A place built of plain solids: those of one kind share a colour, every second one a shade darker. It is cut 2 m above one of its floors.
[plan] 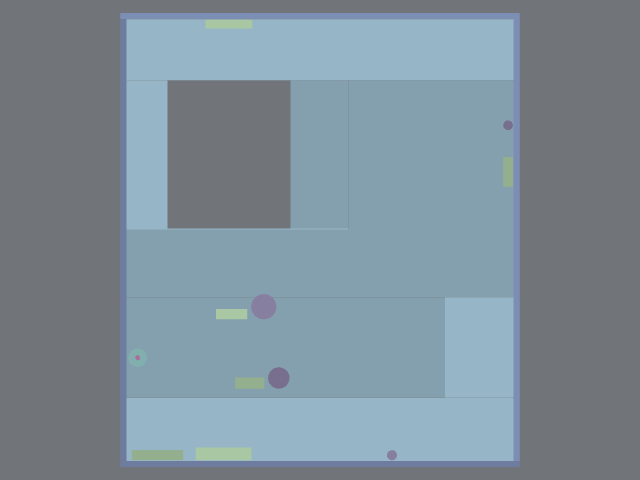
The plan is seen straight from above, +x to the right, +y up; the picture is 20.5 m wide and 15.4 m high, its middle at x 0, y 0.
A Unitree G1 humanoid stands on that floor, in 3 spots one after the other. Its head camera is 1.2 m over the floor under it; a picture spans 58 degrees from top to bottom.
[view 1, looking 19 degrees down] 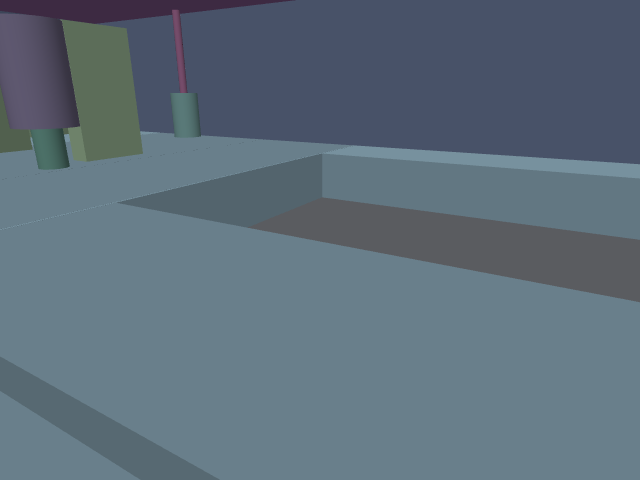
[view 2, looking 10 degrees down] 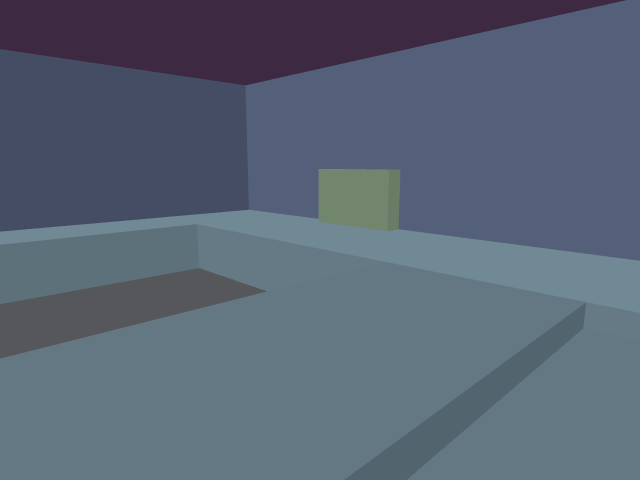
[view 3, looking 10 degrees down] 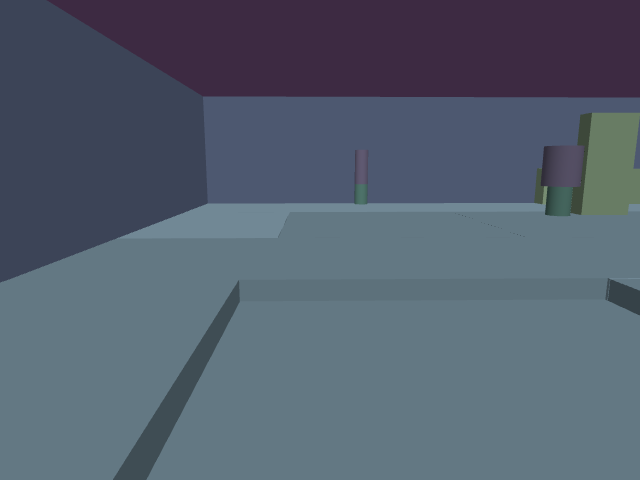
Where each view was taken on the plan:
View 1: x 1.56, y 4.05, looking -150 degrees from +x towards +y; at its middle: ground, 5.42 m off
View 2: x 1.75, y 1.59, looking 136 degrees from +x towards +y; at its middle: floor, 5.78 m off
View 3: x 3.53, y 4.03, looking -91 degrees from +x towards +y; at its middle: floor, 5.79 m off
